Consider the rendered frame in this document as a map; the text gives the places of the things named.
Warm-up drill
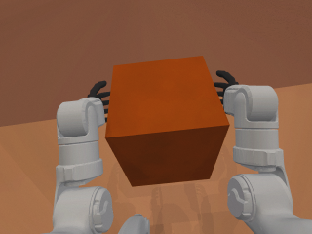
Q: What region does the carton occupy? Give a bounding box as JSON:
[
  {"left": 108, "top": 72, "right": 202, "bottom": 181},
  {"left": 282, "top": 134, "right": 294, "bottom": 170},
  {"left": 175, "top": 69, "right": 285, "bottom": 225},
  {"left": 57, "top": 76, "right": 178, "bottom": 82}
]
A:
[{"left": 105, "top": 56, "right": 230, "bottom": 187}]

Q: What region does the right robot upper arm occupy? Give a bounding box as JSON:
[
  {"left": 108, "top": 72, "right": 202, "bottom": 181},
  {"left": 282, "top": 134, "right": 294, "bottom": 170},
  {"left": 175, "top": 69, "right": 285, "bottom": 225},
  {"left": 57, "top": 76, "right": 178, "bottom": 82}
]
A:
[{"left": 227, "top": 173, "right": 312, "bottom": 234}]

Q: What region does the robot right forearm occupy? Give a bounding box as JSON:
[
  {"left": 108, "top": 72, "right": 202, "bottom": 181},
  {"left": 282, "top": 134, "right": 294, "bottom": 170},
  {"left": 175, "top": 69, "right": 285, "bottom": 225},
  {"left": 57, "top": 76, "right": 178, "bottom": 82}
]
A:
[{"left": 223, "top": 84, "right": 293, "bottom": 208}]

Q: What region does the right robot hand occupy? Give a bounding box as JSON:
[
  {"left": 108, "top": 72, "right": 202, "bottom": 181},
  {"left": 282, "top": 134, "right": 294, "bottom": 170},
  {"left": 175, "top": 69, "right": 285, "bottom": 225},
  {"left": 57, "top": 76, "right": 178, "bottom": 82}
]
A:
[{"left": 214, "top": 70, "right": 239, "bottom": 115}]

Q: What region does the left robot hand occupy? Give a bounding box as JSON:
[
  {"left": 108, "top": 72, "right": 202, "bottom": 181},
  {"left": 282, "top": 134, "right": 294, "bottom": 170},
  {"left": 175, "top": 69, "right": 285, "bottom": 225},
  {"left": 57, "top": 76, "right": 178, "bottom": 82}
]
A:
[{"left": 87, "top": 80, "right": 110, "bottom": 123}]

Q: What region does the left robot upper arm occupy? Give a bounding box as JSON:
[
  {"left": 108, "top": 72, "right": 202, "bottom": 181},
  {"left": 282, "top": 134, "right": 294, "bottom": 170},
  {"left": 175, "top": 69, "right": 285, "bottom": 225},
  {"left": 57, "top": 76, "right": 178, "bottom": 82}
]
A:
[{"left": 41, "top": 186, "right": 114, "bottom": 234}]

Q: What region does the left robot thigh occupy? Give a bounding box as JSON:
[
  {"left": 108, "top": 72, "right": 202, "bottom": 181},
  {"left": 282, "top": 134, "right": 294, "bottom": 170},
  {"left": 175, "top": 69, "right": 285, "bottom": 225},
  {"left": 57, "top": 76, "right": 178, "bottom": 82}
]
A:
[{"left": 118, "top": 215, "right": 150, "bottom": 234}]

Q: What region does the robot left forearm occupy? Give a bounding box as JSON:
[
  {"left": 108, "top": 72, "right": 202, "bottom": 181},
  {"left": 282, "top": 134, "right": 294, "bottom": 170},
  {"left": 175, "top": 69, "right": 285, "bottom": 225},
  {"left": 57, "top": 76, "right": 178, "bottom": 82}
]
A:
[{"left": 52, "top": 97, "right": 105, "bottom": 226}]

